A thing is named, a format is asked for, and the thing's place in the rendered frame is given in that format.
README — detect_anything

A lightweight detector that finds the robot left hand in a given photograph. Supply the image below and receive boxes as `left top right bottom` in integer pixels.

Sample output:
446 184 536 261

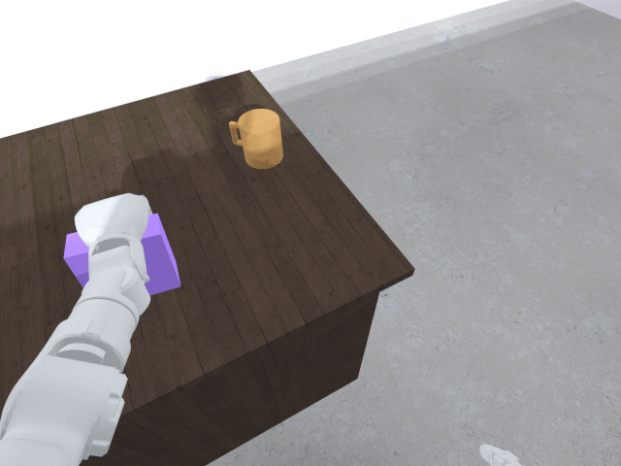
75 193 152 283

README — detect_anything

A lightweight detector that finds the sponge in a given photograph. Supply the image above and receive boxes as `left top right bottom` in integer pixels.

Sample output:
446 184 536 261
63 214 180 296

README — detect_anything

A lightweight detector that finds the table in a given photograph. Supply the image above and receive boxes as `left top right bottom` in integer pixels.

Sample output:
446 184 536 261
0 70 415 466

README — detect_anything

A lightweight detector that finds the robot left forearm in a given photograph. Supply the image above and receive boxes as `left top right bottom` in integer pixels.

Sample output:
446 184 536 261
0 233 150 440

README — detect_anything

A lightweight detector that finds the robot right hand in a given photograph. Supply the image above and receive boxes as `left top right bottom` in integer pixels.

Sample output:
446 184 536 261
479 445 523 466

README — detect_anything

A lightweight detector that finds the left robot upper arm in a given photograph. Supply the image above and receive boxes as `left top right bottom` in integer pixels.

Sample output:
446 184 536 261
0 355 128 466

